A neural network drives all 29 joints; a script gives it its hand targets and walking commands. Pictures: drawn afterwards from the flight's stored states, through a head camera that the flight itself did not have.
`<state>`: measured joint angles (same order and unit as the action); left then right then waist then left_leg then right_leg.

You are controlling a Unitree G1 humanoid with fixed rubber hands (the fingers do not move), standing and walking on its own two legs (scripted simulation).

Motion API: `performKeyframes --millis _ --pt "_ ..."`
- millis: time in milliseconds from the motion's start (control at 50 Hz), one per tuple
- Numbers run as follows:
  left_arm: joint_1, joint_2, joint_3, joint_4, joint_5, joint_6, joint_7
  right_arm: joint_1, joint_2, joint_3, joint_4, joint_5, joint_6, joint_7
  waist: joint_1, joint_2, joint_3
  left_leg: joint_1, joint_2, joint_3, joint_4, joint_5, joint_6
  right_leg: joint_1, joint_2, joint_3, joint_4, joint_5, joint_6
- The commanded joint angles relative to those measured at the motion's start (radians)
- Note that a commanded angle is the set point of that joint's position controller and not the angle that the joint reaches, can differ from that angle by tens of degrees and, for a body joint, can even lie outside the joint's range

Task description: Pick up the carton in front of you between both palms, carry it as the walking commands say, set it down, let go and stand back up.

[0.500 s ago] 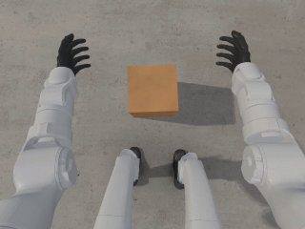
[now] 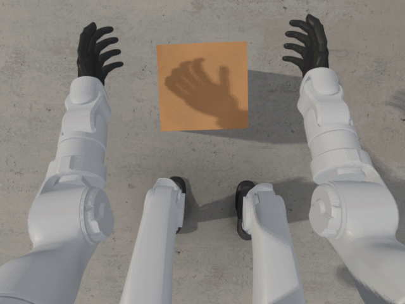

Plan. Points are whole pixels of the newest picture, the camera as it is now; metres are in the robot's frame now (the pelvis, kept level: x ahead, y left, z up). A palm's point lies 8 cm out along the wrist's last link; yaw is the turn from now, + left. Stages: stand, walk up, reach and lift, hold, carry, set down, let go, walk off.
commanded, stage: reach and lift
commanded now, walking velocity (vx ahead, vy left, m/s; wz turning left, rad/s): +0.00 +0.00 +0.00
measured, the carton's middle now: (203, 94) +0.48 +0.04 -0.43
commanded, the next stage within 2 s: none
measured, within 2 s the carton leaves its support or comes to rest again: leaves its support in 1.36 s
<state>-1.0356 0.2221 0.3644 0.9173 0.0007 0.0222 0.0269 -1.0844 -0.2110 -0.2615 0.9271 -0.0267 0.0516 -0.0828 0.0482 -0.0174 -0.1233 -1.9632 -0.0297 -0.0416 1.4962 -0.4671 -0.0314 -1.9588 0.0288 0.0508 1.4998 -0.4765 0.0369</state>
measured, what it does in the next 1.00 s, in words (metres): lowers itself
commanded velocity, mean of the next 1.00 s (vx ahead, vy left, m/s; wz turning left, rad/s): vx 0.00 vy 0.00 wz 0.00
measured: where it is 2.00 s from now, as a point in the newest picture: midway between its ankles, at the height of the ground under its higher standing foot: (209, 218)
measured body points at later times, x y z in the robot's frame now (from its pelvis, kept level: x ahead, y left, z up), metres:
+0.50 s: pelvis -0.05 +0.00 -0.17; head +0.32 +0.01 +0.08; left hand +0.48 +0.22 -0.36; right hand +0.51 -0.15 -0.36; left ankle +0.07 +0.13 -0.52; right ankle +0.06 -0.13 -0.52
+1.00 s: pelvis -0.05 +0.00 -0.18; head +0.32 +0.01 +0.07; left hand +0.48 +0.21 -0.37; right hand +0.50 -0.13 -0.37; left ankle +0.07 +0.13 -0.52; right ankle +0.06 -0.13 -0.52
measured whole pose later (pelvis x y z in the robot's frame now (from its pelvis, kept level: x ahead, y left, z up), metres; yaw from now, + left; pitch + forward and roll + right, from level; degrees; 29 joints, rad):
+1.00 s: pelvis -0.05 +0.00 -0.18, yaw +0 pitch +38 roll -1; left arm -1.38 0.35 0.08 1.15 -0.25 0.00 0.10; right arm -1.41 -0.31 -0.04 1.13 0.22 0.02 -0.14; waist 0.04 -0.01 0.32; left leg -2.29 -0.03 -0.04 2.16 -0.54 -0.03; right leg -2.28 0.05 0.04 2.17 -0.56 0.06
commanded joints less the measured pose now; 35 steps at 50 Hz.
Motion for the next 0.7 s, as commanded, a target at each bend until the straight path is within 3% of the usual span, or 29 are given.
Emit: performKeyframes --millis 0,140,240,320,440,500,540,680 --pt "-0.169 0.158 -0.046 -0.126 -0.065 -0.021 0.018 -0.204 -0.114 0.062 -0.141 0.06 -0.02 -0.021 0.028 -0.031 -1.062 0.51 -0.031 0.074 0.069 0.594 -0.035 0.538 0.045 -0.065 0.094 0.543 0.015" --pt "-0.295 0.239 -0.117 -0.162 -0.165 0.013 0.038 -0.339 -0.171 0.14 -0.194 0.155 0.024 -0.046 0.031 -0.045 -1.13 0.391 -0.021 0.116 0.228 0.396 -0.034 0.556 0.045 -0.089 0.257 0.38 0.012" --pt "-0.417 0.254 -0.139 -0.054 -0.181 0.037 0.049 -0.449 -0.196 0.143 -0.078 0.175 0.048 -0.049 0.029 -0.029 -0.934 0.292 0.002 0.119 0.294 0.17 -0.031 0.405 0.026 -0.094 0.315 0.145 0.009" --pt "-0.491 0.257 -0.153 0.052 -0.18 0.028 0.058 -0.514 -0.215 0.145 0.038 0.183 0.035 -0.04 0.029 -0.017 -0.807 0.253 0.017 0.104 0.35 0.099 -0.025 0.305 0.012 -0.091 0.371 0.069 0.007" --pt "-0.584 0.278 -0.185 0.138 -0.192 -0.006 0.064 -0.595 -0.251 0.162 0.134 0.206 -0.007 -0.031 0.026 0.0 -0.725 0.252 0.027 0.077 0.437 0.128 -0.023 0.234 0.001 -0.082 0.462 0.084 0.008" --pt "-0.634 0.298 -0.199 0.108 -0.213 -0.024 0.074 -0.638 -0.276 0.191 0.113 0.231 -0.029 -0.036 0.039 -0.01 -0.777 0.256 0.023 0.079 0.472 0.182 -0.022 0.278 -0.003 -0.079 0.505 0.135 0.008" --pt "-0.641 0.308 -0.215 0.104 -0.232 -0.033 0.076 -0.652 -0.271 0.208 0.087 0.236 -0.036 -0.043 0.029 -0.046 -0.798 0.268 0.02 0.073 0.489 0.222 -0.015 0.297 0.002 -0.087 0.528 0.183 0.014" --pt "-0.544 0.279 -0.256 0.116 -0.256 -0.048 0.075 -0.549 -0.22 0.23 0.038 0.264 -0.049 -0.054 0.033 -0.027 -0.869 0.345 0.006 0.075 0.533 0.362 -0.009 0.328 0.022 -0.099 0.564 0.306 0.018"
